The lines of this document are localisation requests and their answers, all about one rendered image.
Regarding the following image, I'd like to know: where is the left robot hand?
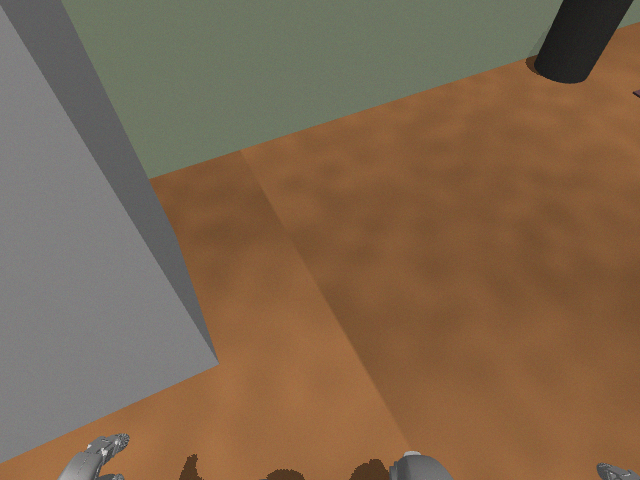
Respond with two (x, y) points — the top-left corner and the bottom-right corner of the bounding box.
(57, 433), (130, 480)

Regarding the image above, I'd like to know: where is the right robot hand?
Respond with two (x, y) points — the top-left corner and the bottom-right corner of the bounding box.
(596, 463), (640, 480)

